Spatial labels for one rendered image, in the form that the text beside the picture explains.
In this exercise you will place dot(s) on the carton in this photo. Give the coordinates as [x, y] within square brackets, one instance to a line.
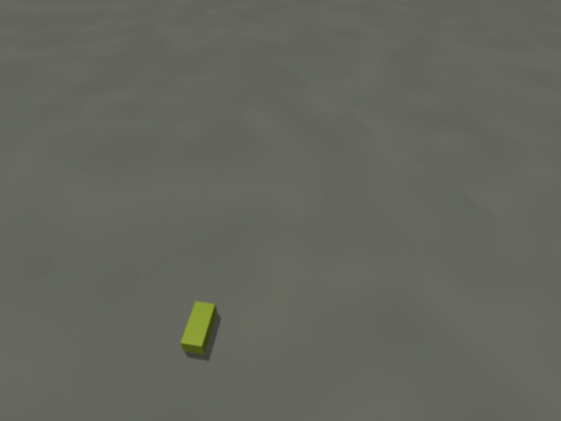
[196, 336]

